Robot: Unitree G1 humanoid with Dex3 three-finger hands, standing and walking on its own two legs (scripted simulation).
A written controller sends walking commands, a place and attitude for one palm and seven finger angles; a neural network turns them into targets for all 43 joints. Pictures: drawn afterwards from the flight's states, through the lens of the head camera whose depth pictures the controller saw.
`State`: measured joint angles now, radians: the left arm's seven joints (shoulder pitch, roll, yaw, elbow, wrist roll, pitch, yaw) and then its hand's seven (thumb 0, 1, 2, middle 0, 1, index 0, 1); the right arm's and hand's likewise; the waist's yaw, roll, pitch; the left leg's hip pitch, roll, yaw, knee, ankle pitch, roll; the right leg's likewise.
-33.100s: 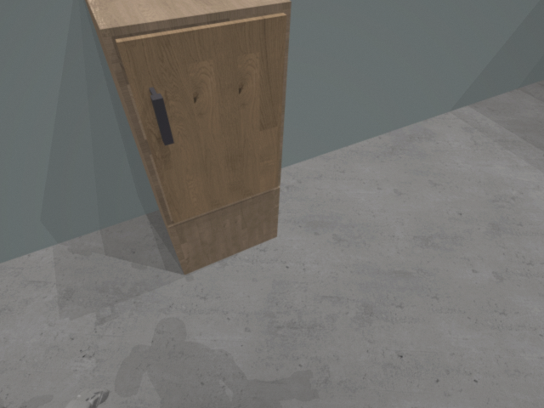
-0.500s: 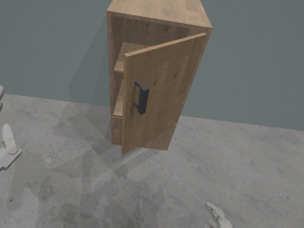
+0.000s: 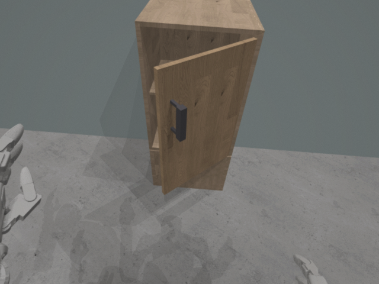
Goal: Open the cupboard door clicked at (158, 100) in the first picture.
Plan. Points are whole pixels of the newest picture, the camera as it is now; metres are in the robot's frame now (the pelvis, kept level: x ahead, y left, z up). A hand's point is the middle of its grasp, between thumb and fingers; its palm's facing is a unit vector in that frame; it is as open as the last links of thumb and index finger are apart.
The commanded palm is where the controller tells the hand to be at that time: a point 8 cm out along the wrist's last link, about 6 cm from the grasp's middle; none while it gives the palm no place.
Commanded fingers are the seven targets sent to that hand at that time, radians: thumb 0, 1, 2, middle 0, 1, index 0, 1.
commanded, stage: let the arm hang, fingers relaxed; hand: left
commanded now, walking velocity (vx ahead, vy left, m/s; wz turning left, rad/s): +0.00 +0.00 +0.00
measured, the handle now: (177, 120) +0.58 +0.07 +0.02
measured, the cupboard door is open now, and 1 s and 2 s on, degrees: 42 42 42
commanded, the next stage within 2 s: look to check the result in 1.08 s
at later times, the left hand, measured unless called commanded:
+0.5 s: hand out of the picture -0.09 +0.19 -0.16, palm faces +0.14 -0.97 -0.22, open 7.2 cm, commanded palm none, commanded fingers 0.00 0.90 0.90 -0.20 -0.30 -0.20 -0.30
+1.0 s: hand out of the picture -0.01 +0.19 -0.16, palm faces +0.10 -0.97 -0.22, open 7.4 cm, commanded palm none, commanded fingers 0.00 0.90 0.90 -0.20 -0.30 -0.20 -0.30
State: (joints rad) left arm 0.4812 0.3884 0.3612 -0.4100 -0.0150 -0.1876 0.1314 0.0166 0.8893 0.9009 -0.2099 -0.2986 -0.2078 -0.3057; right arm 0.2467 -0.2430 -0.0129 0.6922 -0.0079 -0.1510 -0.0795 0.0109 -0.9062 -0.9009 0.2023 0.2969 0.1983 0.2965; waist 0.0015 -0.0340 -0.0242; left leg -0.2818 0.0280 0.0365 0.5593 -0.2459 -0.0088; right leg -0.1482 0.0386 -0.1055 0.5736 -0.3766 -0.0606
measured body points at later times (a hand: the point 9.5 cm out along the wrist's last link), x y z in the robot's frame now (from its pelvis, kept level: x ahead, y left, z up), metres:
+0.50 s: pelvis -0.04 +0.00 +0.01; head +0.00 +0.01 +0.46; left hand -0.10 +0.24 -0.15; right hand -0.04 -0.22 -0.15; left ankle +0.00 +0.11 -0.73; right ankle -0.01 -0.11 -0.73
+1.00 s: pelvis -0.03 +0.00 +0.01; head -0.03 -0.01 +0.46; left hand -0.02 +0.24 -0.14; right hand +0.00 -0.24 -0.15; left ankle +0.00 +0.11 -0.73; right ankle -0.01 -0.11 -0.73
